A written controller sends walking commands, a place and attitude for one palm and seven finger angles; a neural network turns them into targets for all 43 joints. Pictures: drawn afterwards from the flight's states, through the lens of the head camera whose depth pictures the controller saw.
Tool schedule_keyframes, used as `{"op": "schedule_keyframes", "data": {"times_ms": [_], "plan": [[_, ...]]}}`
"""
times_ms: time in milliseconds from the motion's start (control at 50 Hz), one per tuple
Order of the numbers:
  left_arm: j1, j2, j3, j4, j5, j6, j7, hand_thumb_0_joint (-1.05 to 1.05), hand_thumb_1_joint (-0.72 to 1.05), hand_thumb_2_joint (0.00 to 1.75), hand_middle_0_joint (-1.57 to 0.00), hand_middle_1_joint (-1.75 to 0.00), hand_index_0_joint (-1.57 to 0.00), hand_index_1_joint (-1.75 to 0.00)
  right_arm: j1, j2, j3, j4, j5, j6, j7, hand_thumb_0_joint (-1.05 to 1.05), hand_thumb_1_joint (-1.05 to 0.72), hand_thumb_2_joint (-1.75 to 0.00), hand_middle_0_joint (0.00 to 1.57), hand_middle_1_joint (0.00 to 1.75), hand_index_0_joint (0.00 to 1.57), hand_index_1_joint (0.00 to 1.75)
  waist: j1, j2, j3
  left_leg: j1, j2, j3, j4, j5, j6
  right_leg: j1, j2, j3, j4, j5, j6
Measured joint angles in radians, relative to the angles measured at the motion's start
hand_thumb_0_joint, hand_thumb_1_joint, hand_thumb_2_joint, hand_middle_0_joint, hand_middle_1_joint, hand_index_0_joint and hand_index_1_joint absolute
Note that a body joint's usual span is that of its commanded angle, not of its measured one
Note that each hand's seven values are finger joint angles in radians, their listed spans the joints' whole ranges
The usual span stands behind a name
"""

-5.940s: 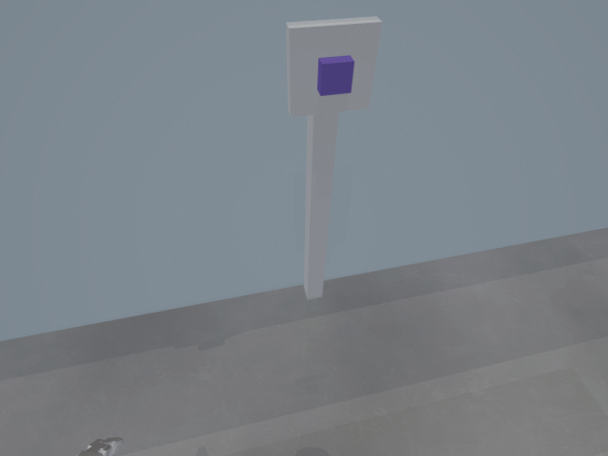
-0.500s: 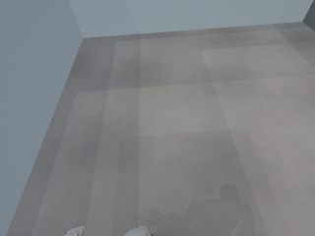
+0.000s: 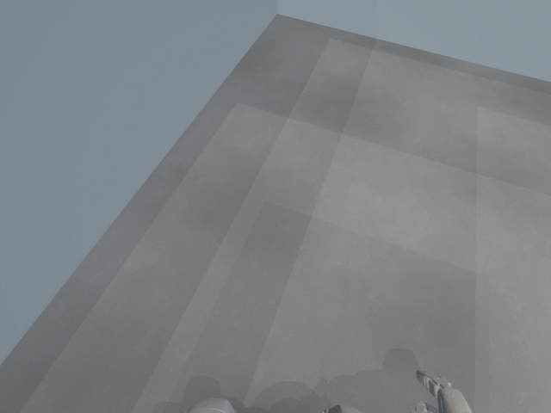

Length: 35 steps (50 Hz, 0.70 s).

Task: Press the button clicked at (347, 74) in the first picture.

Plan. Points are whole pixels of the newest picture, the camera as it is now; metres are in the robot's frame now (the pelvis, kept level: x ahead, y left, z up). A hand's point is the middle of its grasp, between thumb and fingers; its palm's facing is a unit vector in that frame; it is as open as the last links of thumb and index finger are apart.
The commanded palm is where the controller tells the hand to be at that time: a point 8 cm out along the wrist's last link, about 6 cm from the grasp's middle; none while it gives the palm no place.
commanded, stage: turn to face it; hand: left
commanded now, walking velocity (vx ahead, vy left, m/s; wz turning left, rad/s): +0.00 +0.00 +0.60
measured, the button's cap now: out of the picture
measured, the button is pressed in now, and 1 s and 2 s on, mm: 0 0 0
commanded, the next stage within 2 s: take the last steps up to it in 1.92 s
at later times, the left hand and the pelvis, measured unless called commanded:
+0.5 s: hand out of the picture +0.07 +0.17 -0.12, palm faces +0.28 -0.91 -0.30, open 7.4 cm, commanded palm none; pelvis +0.00 -0.05 +0.01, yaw +18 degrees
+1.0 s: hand out of the picture -0.17 +0.18 -0.18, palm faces +0.61 -0.75 -0.24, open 7.4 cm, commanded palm none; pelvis -0.05 -0.01 +0.00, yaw +35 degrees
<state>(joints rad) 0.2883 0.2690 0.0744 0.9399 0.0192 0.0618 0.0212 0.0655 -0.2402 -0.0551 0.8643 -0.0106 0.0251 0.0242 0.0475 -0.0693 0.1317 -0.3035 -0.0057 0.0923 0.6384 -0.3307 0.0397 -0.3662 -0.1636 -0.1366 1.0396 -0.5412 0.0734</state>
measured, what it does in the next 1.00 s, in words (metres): steps on the spot, turning left: right foot, then left foot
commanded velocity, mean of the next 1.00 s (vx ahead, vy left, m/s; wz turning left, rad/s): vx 0.00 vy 0.00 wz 0.60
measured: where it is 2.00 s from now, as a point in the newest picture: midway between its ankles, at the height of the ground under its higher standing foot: outside the picture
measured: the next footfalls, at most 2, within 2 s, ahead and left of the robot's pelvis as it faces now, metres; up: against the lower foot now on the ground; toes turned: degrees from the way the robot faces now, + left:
right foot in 0.40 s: +0.06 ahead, -0.14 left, +0.00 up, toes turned +12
left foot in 0.92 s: -0.05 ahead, +0.09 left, +0.00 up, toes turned +39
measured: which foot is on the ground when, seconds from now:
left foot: down 0.00-0.40, up 0.42-0.90, down 0.92-1.00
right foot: up 0.00-0.38, down 0.40-0.92, up 0.94-1.00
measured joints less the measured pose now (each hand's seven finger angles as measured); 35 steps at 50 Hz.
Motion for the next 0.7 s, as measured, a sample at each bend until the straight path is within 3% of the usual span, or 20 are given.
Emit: {"op": "schedule_keyframes", "data": {"times_ms": [60, 140, 260, 360, 400, 440, 480, 540, 580, 700], "plan": [[-0.035, 0.008, 0.008, -0.005, 0.001, 0.007, -0.003, 0.01, 0.91, 0.90, -0.20, -0.30, -0.20, -0.30, 0.017, 0.009, 0.006, 0.000, -0.004, 0.000, -0.014, 0.00, -0.91, -0.89, 0.20, 0.30, 0.20, 0.30, -0.008, 0.011, -0.008, 0.022, -0.003, -0.036, -0.048, 0.029, 0.000, -0.081, 0.029, 0.057, 0.111, 0.059, 0.013], [-0.082, 0.002, 0.008, -0.037, 0.002, -0.005, -0.011, 0.01, 0.91, 0.90, -0.20, -0.30, -0.20, -0.30, 0.044, 0.015, 0.010, 0.013, -0.005, 0.005, -0.017, 0.00, -0.90, -0.89, 0.20, 0.30, 0.20, 0.30, -0.019, 0.029, -0.023, 0.045, -0.017, -0.079, -0.113, 0.074, 0.005, -0.127, 0.042, 0.108, 0.093, 0.148, 0.023], [-0.141, -0.018, 0.002, -0.071, 0.000, -0.009, -0.008, 0.00, 0.91, 0.90, -0.20, -0.30, -0.20, -0.30, 0.098, 0.030, 0.007, 0.027, -0.010, 0.012, -0.012, 0.00, -0.90, -0.89, 0.20, 0.30, 0.20, 0.30, -0.052, 0.052, -0.050, 0.040, -0.039, -0.139, -0.143, 0.104, -0.004, -0.100, 0.071, 0.136, -0.044, 0.154, 0.028], [-0.180, -0.043, -0.009, -0.099, -0.009, -0.020, -0.005, 0.00, 0.91, 0.90, -0.20, -0.30, -0.20, -0.30, 0.140, 0.026, -0.006, 0.040, -0.015, 0.022, -0.012, 0.00, -0.90, -0.89, 0.20, 0.30, 0.20, 0.30, -0.083, 0.086, -0.056, 0.001, -0.055, -0.198, -0.117, 0.109, -0.030, -0.007, 0.119, 0.133, -0.257, 0.136, 0.013], [-0.180, -0.052, -0.017, -0.114, -0.012, -0.035, -0.006, 0.00, 0.91, 0.90, -0.20, -0.30, -0.20, -0.30, 0.158, 0.019, -0.014, 0.044, -0.011, 0.028, -0.012, 0.00, -0.90, -0.89, 0.20, 0.30, 0.20, 0.30, -0.087, 0.098, -0.063, -0.028, -0.066, -0.222, -0.079, 0.097, -0.047, 0.067, 0.133, 0.124, -0.419, 0.215, 0.007], [-0.178, -0.073, -0.028, -0.116, -0.005, -0.051, -0.003, 0.00, 0.91, 0.90, -0.20, -0.30, -0.20, -0.30, 0.167, 0.002, -0.027, 0.056, -0.006, 0.036, -0.013, 0.00, -0.90, -0.89, 0.20, 0.30, 0.20, 0.30, -0.091, 0.133, -0.057, -0.073, -0.060, -0.232, 0.034, -0.013, -0.060, 0.088, 0.145, 0.088, -0.447, 0.233, -0.062], [-0.161, -0.086, -0.041, -0.116, -0.003, -0.053, -0.001, 0.00, 0.90, 0.90, -0.20, -0.30, -0.20, -0.30, 0.180, -0.008, -0.037, 0.066, -0.010, 0.047, -0.011, 0.00, -0.90, -0.89, 0.20, 0.30, 0.20, 0.30, -0.095, 0.135, -0.062, -0.138, -0.067, -0.196, 0.238, -0.117, -0.072, 0.104, 0.122, 0.058, -0.450, 0.221, -0.092], [-0.128, -0.098, -0.046, -0.105, -0.004, -0.051, 0.002, 0.00, 0.90, 0.90, -0.20, -0.30, -0.20, -0.30, 0.186, -0.021, -0.044, 0.082, -0.014, 0.057, 0.000, 0.00, -0.91, -0.89, 0.20, 0.30, 0.20, 0.30, -0.092, 0.124, -0.068, -0.198, -0.037, -0.142, 0.473, -0.080, -0.095, 0.146, 0.094, 0.026, -0.501, 0.236, -0.098], [-0.108, -0.102, -0.049, -0.095, -0.005, -0.053, 0.001, 0.00, 0.90, 0.90, -0.20, -0.30, -0.21, -0.30, 0.185, -0.028, -0.046, 0.086, -0.014, 0.058, 0.005, 0.00, -0.91, -0.89, 0.20, 0.30, 0.19, 0.30, -0.093, 0.117, -0.066, -0.213, -0.010, -0.128, 0.543, -0.039, -0.110, 0.166, 0.082, 0.003, -0.528, 0.249, -0.097], [-0.059, -0.104, -0.051, -0.070, 0.001, -0.057, 0.001, 0.00, 0.90, 0.90, -0.20, -0.30, -0.21, -0.30, 0.160, -0.038, -0.044, 0.098, -0.012, 0.070, 0.007, 0.00, -0.91, -0.89, 0.20, 0.30, 0.19, 0.30, -0.077, 0.096, -0.048, -0.189, 0.046, -0.111, 0.514, -0.025, -0.136, 0.193, 0.050, -0.074, -0.550, 0.256, -0.092]]}}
